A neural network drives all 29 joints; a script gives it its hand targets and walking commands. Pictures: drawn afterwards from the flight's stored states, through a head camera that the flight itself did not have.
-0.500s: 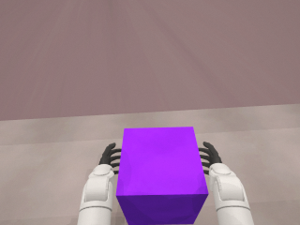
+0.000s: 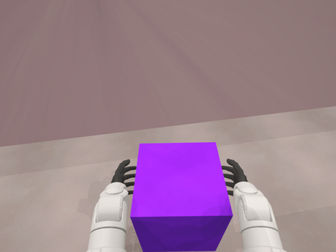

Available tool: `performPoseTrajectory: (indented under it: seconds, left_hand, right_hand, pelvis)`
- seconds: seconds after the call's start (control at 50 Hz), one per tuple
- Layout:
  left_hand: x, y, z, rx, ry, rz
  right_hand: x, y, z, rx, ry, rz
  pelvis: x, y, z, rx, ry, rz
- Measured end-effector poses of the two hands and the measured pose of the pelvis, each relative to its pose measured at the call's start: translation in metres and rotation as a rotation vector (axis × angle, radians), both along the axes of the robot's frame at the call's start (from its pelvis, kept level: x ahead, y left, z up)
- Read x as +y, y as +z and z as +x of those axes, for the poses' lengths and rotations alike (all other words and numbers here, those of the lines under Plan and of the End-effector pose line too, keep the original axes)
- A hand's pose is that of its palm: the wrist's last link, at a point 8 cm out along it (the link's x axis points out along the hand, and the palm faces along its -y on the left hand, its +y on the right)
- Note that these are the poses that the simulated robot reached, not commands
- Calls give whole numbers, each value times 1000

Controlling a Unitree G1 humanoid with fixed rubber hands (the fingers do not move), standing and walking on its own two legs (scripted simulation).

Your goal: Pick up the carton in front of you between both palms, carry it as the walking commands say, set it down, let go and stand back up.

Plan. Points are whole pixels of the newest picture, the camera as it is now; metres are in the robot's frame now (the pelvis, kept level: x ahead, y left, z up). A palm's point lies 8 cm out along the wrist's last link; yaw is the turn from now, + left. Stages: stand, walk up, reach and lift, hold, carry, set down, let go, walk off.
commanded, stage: hold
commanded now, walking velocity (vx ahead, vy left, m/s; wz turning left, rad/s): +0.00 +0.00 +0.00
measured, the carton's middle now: (178, 198) +0.31 +0.00 -0.04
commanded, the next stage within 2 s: set down in 0.04 s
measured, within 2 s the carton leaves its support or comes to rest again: neither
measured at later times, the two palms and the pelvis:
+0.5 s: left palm (122, 187) +0.34 +0.16 -0.04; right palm (224, 186) +0.34 -0.14 -0.04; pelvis -0.02 +0.02 -0.03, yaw -2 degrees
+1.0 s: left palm (129, 202) +0.39 +0.17 -0.22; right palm (209, 200) +0.40 -0.13 -0.22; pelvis -0.03 +0.00 -0.14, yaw -2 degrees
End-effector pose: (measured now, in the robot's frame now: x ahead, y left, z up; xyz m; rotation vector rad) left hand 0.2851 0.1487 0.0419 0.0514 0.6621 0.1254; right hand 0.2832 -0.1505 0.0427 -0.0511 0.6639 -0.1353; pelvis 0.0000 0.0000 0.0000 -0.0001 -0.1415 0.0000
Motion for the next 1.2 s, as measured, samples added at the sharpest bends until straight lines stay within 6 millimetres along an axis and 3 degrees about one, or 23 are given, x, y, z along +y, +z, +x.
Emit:
performPoseTrajectory:
  seconds: [0.18,0.3,0.38,0.46,0.56,0.7,0.98,1.2]
  left_hand:
    - [10,2,8,3,9,-26]
    - [11,-7,27,14,35,-48]
    - [10,-24,43,30,39,-49]
    - [11,-58,53,54,38,-39]
    - [14,-116,58,57,36,-14]
    - [17,-193,70,16,56,-30]
    - [22,-253,108,0,82,-61]
    - [31,-325,126,9,77,-47]
  right_hand:
    - [11,2,4,3,-22,8]
    - [13,-8,24,14,-34,21]
    - [12,-24,41,30,-30,18]
    - [13,-56,53,55,-16,1]
    - [16,-115,63,59,7,-7]
    - [18,-193,77,19,-3,27]
    - [24,-255,116,5,-27,71]
    - [32,-328,134,14,-8,54]
  pelvis:
    - [15,-2,-5,-10,-21,0]
    - [22,-9,-9,12,-26,3]
    - [23,-16,-11,60,-29,6]
    - [22,-22,-14,157,-32,8]
    - [17,-35,-19,322,-25,5]
    - [10,-71,-24,574,-19,0]
    - [4,-139,-27,803,-25,7]
    - [9,-197,-41,903,-28,1]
